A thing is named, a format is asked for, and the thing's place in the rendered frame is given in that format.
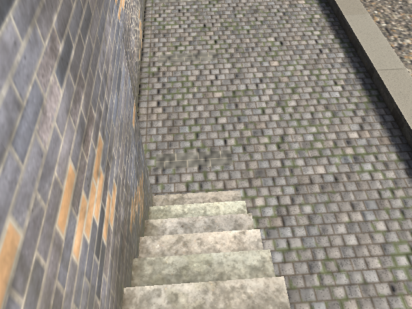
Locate stairs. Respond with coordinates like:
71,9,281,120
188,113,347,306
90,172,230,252
122,190,291,309

